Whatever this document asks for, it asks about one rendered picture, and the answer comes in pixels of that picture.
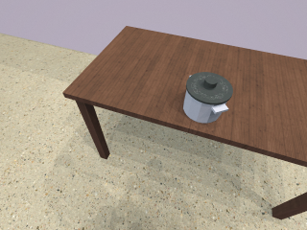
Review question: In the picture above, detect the knob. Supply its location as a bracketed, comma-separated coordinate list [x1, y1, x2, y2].
[204, 76, 218, 89]

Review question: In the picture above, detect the table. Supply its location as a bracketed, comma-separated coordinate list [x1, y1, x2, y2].
[62, 26, 307, 219]

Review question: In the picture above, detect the pot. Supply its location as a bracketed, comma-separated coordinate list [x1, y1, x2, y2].
[183, 76, 228, 124]

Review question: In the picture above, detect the lid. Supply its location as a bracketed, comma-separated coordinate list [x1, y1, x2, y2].
[186, 72, 233, 105]

